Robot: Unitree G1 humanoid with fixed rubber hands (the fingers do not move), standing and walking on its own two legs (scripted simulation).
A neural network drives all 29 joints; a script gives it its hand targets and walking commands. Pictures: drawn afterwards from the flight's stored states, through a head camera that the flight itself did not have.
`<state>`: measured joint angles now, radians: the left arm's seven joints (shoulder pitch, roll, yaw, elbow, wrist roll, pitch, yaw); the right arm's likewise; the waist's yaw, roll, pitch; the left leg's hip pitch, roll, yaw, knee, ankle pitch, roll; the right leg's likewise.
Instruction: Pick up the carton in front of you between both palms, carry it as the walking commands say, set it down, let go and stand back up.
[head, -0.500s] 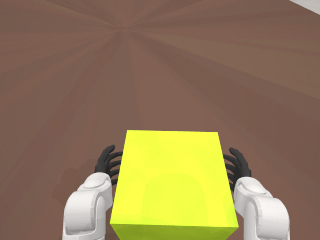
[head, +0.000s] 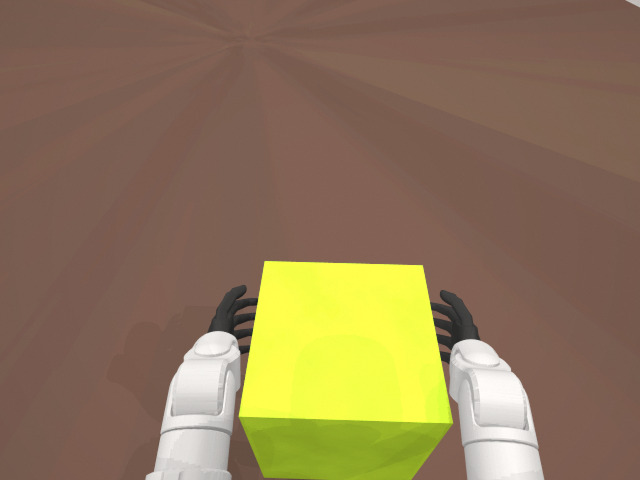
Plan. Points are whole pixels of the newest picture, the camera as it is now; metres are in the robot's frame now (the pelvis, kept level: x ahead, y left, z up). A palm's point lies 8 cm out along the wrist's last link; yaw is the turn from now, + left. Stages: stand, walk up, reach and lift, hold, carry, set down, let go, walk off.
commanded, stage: carry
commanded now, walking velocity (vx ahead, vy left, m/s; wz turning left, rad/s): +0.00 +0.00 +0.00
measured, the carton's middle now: (339, 376) +0.27 +0.00 -0.04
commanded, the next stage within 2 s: hold in 0.54 s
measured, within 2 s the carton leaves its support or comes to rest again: neither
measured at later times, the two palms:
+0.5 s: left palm (228, 335) +0.28 +0.14 +0.04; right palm (466, 342) +0.28 -0.15 +0.04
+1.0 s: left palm (233, 356) +0.25 +0.13 +0.04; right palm (489, 377) +0.23 -0.17 +0.05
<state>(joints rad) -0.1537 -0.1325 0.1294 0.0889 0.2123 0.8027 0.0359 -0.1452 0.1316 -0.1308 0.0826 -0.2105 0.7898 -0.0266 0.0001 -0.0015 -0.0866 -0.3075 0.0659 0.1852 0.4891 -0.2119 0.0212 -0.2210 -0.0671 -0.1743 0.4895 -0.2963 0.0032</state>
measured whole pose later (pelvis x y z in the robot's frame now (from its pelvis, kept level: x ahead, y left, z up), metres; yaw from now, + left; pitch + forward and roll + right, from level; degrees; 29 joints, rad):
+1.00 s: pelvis -0.04 +0.00 +0.01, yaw -3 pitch -9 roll +0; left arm -0.23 -0.14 0.18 0.19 0.27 0.73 0.02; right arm -0.23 0.15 -0.20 0.22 -0.25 0.70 0.01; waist 0.00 -0.02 0.08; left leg -0.09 0.02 0.05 0.38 -0.14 0.00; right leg -0.04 -0.01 -0.02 0.41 -0.22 -0.01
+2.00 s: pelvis -0.06 +0.00 -0.13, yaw -6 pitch +35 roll +0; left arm -0.62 -0.08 0.39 0.55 0.20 0.19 0.00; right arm -0.61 0.15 -0.38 0.53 -0.18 0.18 -0.06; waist 0.02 -0.03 -0.16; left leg -1.44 -0.01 -0.03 1.20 -0.38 -0.01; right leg -1.40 0.05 0.02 1.23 -0.45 0.00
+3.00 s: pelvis -0.11 +0.01 -0.37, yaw -8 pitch +45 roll -1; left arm -1.23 0.15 0.36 0.78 0.09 0.25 0.08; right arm -1.24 -0.09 -0.36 0.79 -0.07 0.23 -0.13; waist 0.03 -0.03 0.12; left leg -2.31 -0.02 -0.02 2.02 -0.49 0.00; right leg -2.25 0.07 0.00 2.06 -0.58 0.03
